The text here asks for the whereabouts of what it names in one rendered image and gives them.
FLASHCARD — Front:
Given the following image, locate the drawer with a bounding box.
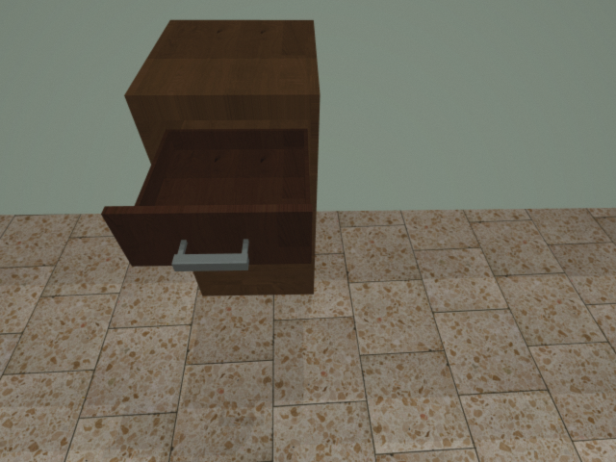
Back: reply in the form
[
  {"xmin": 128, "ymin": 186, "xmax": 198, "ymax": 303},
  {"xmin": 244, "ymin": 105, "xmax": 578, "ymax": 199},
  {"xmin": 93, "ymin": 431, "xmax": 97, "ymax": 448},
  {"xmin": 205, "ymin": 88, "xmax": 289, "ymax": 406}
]
[{"xmin": 101, "ymin": 129, "xmax": 313, "ymax": 267}]

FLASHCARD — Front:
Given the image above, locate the handle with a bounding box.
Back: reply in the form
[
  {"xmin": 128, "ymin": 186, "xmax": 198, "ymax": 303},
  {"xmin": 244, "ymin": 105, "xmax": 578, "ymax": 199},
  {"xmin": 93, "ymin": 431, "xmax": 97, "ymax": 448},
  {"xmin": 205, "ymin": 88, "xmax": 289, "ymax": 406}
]
[{"xmin": 171, "ymin": 239, "xmax": 249, "ymax": 271}]

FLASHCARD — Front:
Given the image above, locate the cabinet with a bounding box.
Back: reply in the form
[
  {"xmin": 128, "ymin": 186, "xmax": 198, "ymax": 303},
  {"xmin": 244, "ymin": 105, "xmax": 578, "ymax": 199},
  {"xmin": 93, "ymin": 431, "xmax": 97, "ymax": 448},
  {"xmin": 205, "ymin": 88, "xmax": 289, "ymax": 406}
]
[{"xmin": 124, "ymin": 20, "xmax": 321, "ymax": 296}]

